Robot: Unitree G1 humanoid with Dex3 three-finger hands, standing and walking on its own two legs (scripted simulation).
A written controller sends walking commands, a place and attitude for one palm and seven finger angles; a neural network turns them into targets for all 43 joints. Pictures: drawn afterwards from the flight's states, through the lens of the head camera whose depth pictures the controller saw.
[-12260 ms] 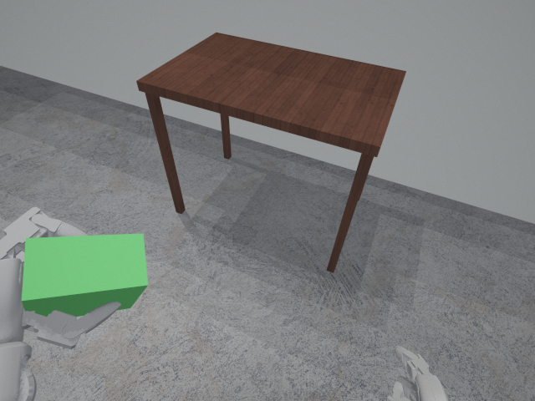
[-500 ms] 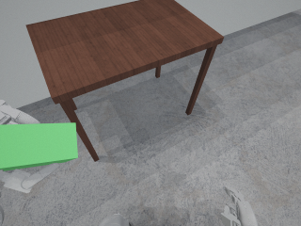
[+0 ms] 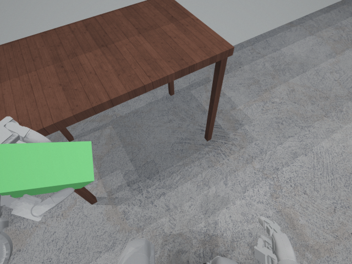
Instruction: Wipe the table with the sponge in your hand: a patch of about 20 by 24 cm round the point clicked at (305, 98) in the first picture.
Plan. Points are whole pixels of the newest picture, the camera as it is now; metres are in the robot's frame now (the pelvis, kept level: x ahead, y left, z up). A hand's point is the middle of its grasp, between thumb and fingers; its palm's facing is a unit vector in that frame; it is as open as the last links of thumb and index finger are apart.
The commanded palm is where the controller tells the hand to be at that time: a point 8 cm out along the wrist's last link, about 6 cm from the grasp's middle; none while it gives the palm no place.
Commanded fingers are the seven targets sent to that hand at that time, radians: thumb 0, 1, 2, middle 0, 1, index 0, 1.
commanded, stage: take the last steps up to it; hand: left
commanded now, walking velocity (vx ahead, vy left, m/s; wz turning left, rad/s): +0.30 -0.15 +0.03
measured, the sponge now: (60, 169) +0.24 +0.20 +0.16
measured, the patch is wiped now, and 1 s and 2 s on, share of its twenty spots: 0.00 0.00 0.00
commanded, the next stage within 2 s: none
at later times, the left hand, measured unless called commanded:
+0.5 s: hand (129, 118) +0.33 +0.10 +0.18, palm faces +0.40 -0.78 -0.48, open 10.2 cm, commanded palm +0.27 +0.15 +0.19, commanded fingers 0.00 0.10 1.30 -1.20 -1.60 -1.20 -1.60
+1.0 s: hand (174, 73) +0.43 +0.03 +0.19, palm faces +0.45 -0.76 -0.47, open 10.2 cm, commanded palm +0.37 +0.07 +0.19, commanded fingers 0.00 0.10 1.30 -1.20 -1.60 -1.20 -1.60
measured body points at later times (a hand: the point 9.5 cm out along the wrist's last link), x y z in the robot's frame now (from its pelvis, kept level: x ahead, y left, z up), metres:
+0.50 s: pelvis +0.12 -0.14 -0.01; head +0.16 -0.15 +0.44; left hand +0.30 +0.14 +0.20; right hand +0.30 -0.34 -0.11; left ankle +0.09 +0.05 -0.70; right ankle +0.15 -0.25 -0.73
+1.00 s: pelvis +0.23 -0.22 +0.01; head +0.27 -0.23 +0.45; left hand +0.40 +0.07 +0.21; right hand +0.42 -0.42 -0.09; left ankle +0.22 -0.07 -0.73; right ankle +0.26 -0.34 -0.71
